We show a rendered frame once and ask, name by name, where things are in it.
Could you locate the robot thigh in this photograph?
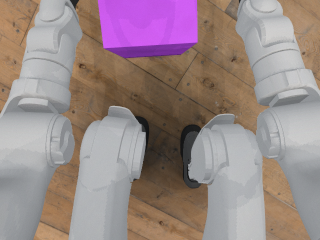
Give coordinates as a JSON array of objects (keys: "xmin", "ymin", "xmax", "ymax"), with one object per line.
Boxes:
[
  {"xmin": 68, "ymin": 116, "xmax": 146, "ymax": 240},
  {"xmin": 195, "ymin": 124, "xmax": 266, "ymax": 240}
]

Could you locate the robot right upper arm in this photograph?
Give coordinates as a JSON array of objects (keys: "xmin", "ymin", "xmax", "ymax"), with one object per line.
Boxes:
[{"xmin": 255, "ymin": 100, "xmax": 320, "ymax": 240}]

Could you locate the right robot thigh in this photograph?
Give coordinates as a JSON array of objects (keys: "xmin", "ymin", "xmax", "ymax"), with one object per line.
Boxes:
[{"xmin": 195, "ymin": 124, "xmax": 266, "ymax": 240}]

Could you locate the left robot thigh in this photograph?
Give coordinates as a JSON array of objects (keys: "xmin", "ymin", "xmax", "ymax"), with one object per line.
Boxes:
[{"xmin": 68, "ymin": 116, "xmax": 146, "ymax": 240}]

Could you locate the robot left upper arm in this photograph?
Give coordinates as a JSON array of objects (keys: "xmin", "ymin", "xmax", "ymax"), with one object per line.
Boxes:
[{"xmin": 0, "ymin": 111, "xmax": 75, "ymax": 240}]

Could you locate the right robot forearm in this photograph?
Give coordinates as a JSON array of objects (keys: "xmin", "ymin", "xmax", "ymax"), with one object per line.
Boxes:
[{"xmin": 235, "ymin": 0, "xmax": 320, "ymax": 108}]

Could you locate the left robot forearm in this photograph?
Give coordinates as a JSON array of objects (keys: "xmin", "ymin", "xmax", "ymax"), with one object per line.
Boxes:
[{"xmin": 0, "ymin": 0, "xmax": 83, "ymax": 118}]

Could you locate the carton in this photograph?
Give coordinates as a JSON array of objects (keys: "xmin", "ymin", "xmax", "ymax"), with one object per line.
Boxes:
[{"xmin": 98, "ymin": 0, "xmax": 198, "ymax": 58}]

